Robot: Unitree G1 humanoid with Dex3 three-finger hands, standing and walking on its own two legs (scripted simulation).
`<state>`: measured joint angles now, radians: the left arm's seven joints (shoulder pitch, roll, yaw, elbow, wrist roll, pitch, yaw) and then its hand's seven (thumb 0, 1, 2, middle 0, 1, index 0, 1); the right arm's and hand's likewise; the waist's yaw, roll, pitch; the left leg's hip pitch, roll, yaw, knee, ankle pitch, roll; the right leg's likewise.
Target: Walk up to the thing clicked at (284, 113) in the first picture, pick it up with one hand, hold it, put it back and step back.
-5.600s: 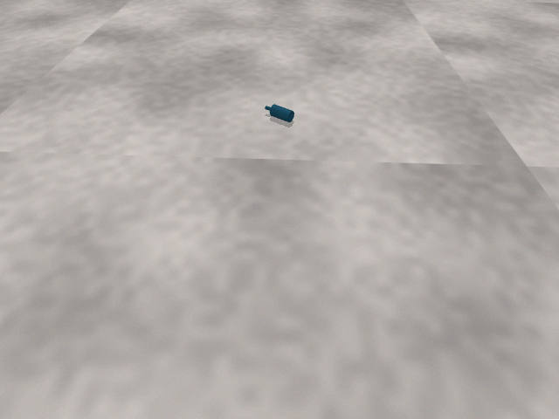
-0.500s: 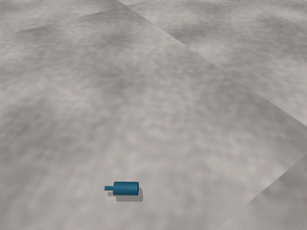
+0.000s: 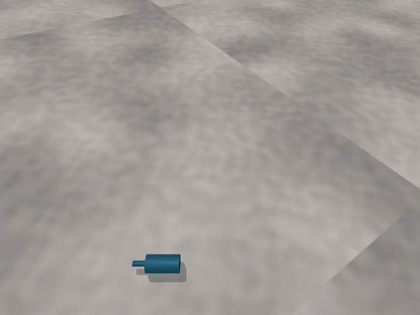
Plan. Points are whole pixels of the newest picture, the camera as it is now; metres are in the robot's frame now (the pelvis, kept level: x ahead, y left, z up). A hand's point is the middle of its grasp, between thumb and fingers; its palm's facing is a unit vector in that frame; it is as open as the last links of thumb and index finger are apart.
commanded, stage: walk up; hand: left
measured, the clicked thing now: (156, 263) +0.49 +0.25 -0.71
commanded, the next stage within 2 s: stand in 1.22 s
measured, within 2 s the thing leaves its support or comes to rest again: neither
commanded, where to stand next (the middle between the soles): +0.06 -0.02 m, yaw +3 degrees
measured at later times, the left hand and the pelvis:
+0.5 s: hand out of the picture +0.13 +0.24 -0.13, palm faces +0.01 -0.94 -0.33, open 7.4 cm; pelvis +0.01 -0.02 +0.01, yaw +1 degrees
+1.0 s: hand out of the picture +0.09 +0.25 -0.14, palm faces +0.05 -0.95 -0.32, open 7.4 cm; pelvis +0.02 -0.01 +0.02, yaw +2 degrees
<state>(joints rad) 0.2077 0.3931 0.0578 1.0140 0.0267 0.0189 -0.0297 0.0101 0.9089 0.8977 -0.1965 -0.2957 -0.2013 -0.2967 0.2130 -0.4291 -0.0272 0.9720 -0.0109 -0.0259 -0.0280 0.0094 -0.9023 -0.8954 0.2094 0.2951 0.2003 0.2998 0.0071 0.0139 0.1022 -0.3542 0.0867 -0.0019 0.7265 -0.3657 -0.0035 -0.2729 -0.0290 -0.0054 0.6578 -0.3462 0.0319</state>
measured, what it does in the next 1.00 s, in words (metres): stands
